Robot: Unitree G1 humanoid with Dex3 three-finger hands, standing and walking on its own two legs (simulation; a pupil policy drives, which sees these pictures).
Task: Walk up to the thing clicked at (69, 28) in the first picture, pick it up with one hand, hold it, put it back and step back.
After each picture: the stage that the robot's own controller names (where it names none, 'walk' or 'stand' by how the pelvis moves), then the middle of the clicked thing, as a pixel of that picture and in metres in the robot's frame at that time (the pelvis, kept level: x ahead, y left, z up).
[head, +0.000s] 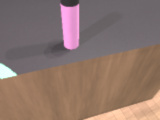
stand; (70, 22) +0.59 +0.05 +0.09
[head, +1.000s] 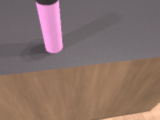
rise first; (50, 22) +0.51 +0.13 +0.12
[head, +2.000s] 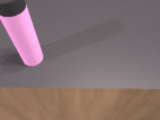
rise first; (22, 33) +0.42 +0.19 +0.14
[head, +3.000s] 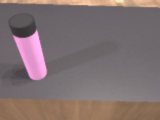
stand; (31, 51) +0.42 +0.19 +0.09
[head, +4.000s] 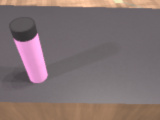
stand; (31, 54) +0.41 +0.18 +0.09
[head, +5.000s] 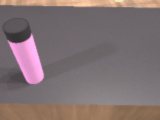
stand; (27, 55) +0.41 +0.20 +0.09
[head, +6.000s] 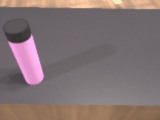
stand; (27, 56) +0.41 +0.20 +0.09
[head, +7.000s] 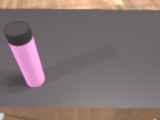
rise first; (28, 58) +0.39 +0.20 +0.09
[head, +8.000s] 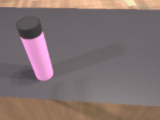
go down; (37, 52) +0.42 +0.19 +0.10
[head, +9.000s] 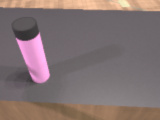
go down; (33, 54) +0.41 +0.18 +0.10
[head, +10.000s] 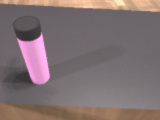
go down; (34, 55) +0.40 +0.17 +0.10
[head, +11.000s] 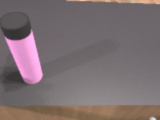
close in; (25, 53) +0.40 +0.18 +0.11
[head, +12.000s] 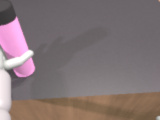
close; (14, 44) +0.43 +0.20 +0.13
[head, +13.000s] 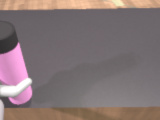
lift; (11, 69) +0.30 +0.20 +0.17
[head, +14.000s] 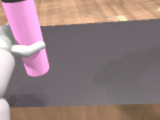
lift; (27, 33) +0.35 +0.15 +0.28
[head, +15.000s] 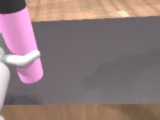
hold; (21, 41) +0.32 +0.16 +0.26
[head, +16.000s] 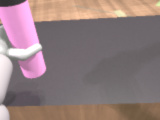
hold; (23, 35) +0.34 +0.16 +0.26
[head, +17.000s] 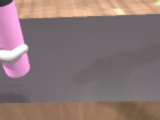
crouch; (7, 35) +0.33 +0.19 +0.27
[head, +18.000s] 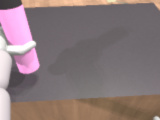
lower; (18, 35) +0.43 +0.19 +0.18
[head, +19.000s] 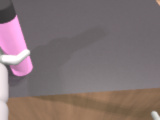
lower; (12, 42) +0.43 +0.20 +0.13
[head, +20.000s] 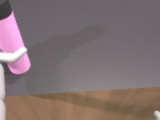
lower; (9, 40) +0.43 +0.21 +0.14
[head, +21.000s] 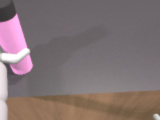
lower; (12, 40) +0.43 +0.20 +0.14
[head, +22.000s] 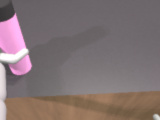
lower; (11, 41) +0.43 +0.21 +0.14
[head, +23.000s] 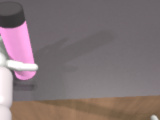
withdraw; (18, 46) +0.41 +0.19 +0.13
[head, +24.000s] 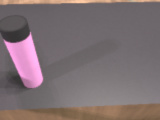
sink last; (24, 57) +0.38 +0.18 +0.12
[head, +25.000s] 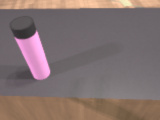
stand; (33, 52) +0.42 +0.20 +0.10
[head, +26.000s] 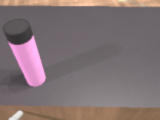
stand; (28, 57) +0.39 +0.19 +0.10
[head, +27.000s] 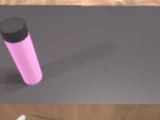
stand; (24, 55) +0.40 +0.21 +0.10
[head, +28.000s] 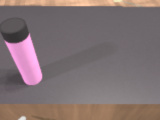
stand; (24, 56) +0.40 +0.20 +0.10
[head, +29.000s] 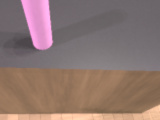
walk; (38, 17) +0.49 +0.13 +0.11
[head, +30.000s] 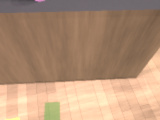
walk; out of the picture +0.77 +0.22 +0.13
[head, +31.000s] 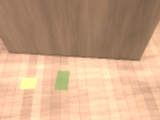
stand; out of the picture +1.15 +0.14 +0.12
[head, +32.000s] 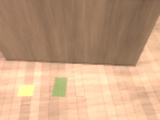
stand; out of the picture +1.14 +0.14 +0.11
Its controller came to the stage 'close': yes
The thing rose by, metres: 0.20
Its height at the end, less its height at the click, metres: +0.00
